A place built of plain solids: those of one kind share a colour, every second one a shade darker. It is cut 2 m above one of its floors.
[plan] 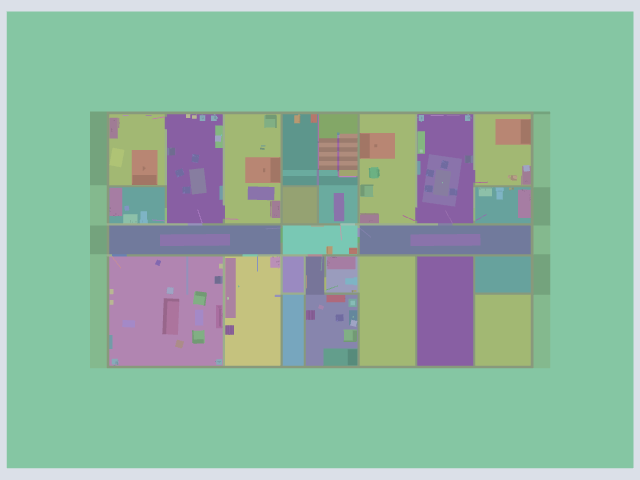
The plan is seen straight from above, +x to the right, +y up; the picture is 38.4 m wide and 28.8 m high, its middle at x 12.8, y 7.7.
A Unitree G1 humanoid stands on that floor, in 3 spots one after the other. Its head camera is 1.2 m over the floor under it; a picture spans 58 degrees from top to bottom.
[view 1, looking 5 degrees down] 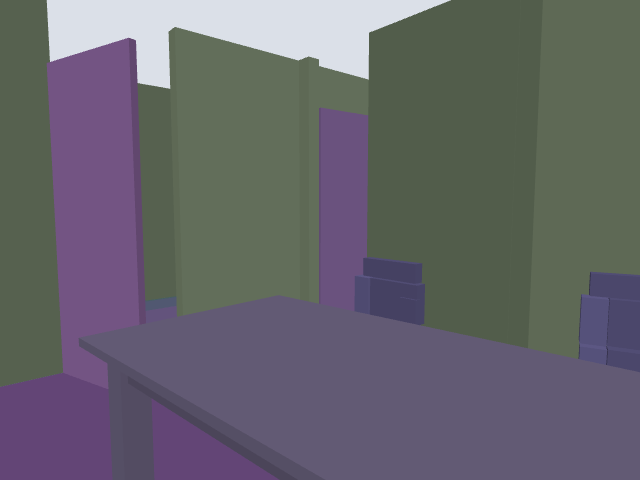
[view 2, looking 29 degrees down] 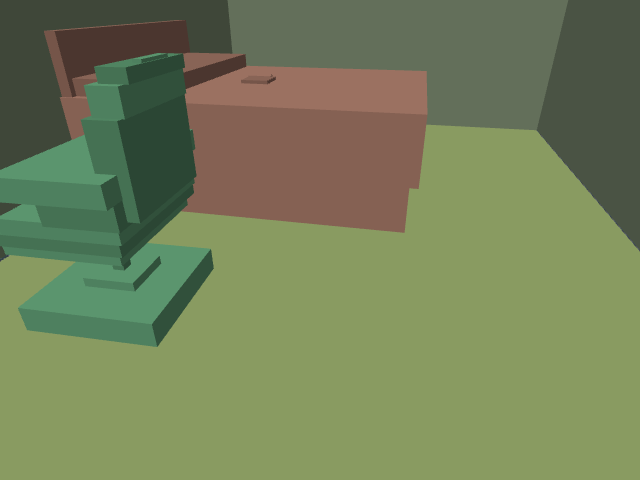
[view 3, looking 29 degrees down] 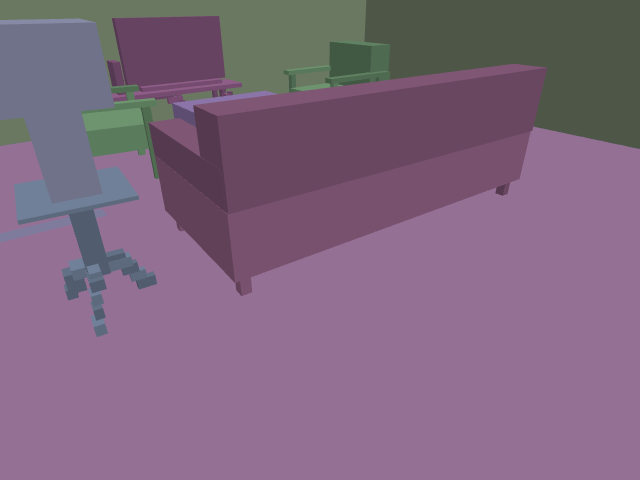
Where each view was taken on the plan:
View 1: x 6.33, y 12.12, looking -131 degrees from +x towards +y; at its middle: leaf_suite_bath_door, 4.34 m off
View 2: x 17.23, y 10.32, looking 102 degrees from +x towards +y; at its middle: upper_floor_suite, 2.48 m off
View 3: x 1.98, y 4.88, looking -38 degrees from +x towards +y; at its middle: sofa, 2.09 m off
